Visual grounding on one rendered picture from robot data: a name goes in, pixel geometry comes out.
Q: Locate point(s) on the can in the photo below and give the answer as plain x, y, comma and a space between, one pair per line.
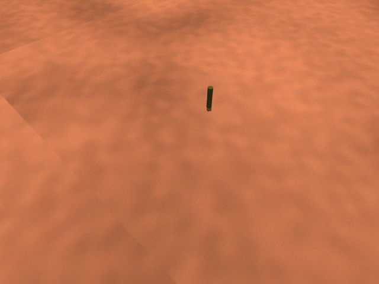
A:
209, 96

